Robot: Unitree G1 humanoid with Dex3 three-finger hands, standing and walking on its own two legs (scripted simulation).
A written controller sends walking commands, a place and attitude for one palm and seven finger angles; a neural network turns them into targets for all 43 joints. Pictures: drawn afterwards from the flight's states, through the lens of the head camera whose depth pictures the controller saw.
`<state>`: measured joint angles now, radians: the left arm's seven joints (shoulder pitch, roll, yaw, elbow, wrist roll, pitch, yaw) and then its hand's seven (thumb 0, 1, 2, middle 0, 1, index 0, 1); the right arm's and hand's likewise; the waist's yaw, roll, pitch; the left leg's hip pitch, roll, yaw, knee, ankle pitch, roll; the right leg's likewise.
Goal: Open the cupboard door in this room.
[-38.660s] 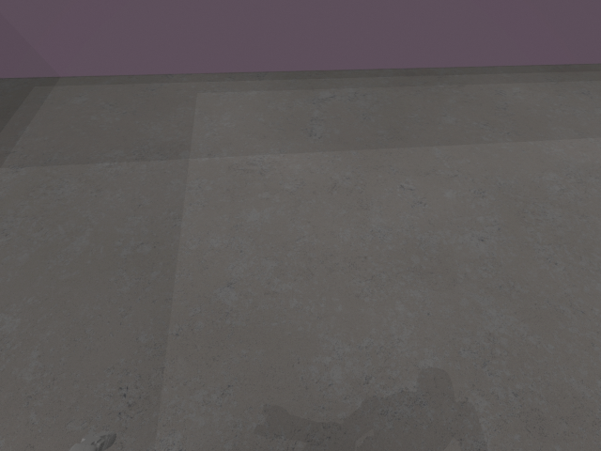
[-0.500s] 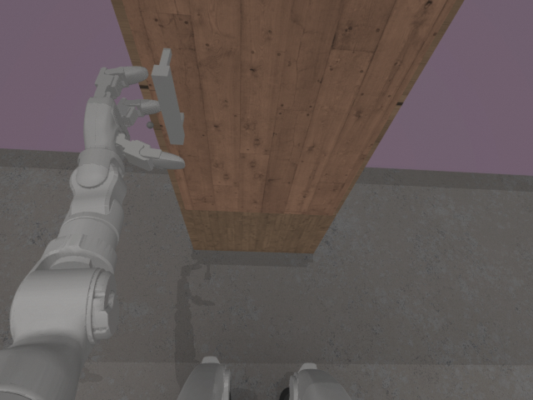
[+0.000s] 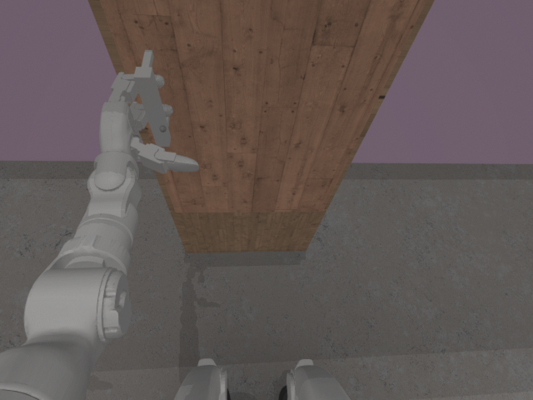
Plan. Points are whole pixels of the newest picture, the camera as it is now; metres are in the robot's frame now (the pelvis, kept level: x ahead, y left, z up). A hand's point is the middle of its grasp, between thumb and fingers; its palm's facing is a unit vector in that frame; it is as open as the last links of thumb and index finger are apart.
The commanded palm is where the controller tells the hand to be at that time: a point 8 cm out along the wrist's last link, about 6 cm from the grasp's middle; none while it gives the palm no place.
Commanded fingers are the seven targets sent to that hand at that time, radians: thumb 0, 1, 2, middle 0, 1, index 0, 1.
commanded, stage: close the thumb around the handle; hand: left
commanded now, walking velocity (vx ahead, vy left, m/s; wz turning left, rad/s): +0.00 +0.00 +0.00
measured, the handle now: (156, 101) +0.55 +0.15 +0.09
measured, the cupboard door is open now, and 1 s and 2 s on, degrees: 0 0 40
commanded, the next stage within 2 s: pull the door open along its arc in 0.78 s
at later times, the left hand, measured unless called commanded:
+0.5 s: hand (172, 125) +0.50 +0.12 +0.08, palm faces +0.01 -1.00 -0.02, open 9.2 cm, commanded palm +0.48 +0.17 +0.09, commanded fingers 0.00 0.73 0.83 -0.39 -1.33 -0.39 -1.33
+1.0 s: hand (172, 126) +0.50 +0.12 +0.08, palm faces +0.00 -1.00 -0.01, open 5.4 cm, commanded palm +0.46 +0.17 +0.09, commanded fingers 0.00 0.90 0.90 -0.40 -1.35 -0.40 -1.35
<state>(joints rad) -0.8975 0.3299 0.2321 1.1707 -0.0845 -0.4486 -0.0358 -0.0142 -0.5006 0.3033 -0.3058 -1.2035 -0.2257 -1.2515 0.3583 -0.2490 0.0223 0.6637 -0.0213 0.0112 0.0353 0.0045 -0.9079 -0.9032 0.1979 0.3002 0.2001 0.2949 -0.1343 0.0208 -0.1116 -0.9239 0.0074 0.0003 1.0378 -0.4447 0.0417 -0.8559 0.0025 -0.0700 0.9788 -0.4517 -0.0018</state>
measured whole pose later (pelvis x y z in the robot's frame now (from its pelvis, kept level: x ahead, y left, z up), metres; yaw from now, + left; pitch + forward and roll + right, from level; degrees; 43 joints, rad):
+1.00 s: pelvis +0.01 -0.01 +0.01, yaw -2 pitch +19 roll -2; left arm -0.81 0.35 0.31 1.10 -0.10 -0.42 -0.11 0.01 0.78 0.82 -0.40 -1.35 -0.39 -1.34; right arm 0.38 -0.25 0.02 0.63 0.00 0.06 0.02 0.01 -0.91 -0.90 0.20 0.30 0.20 0.29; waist -0.14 0.03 -0.12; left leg -0.88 0.03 0.02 1.00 -0.45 0.02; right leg -0.83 0.03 -0.04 0.96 -0.45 -0.02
